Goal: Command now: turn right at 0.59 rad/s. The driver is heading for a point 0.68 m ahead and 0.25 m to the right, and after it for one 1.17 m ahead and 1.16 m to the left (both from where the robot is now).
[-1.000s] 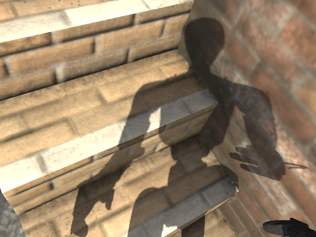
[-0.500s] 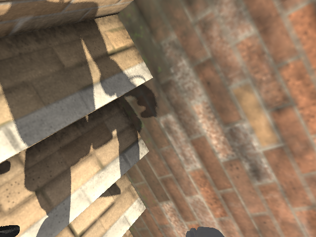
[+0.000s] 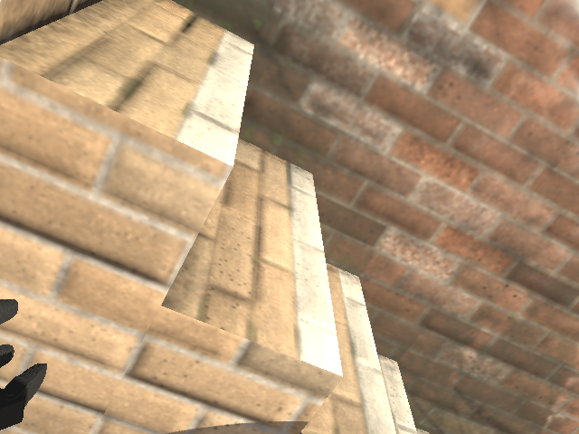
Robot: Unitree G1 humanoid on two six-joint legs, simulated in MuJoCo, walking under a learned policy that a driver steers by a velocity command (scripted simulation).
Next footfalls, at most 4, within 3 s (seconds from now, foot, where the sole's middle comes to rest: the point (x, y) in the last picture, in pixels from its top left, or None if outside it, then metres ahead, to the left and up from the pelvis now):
0.12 left None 0.16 0.08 -1.18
0.28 right None -0.36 0.16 -1.18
0.50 left None -0.71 0.39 -1.19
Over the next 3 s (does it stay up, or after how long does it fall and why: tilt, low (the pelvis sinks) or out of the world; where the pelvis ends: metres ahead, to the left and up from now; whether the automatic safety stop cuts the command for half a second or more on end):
falls after 0.54 s (low)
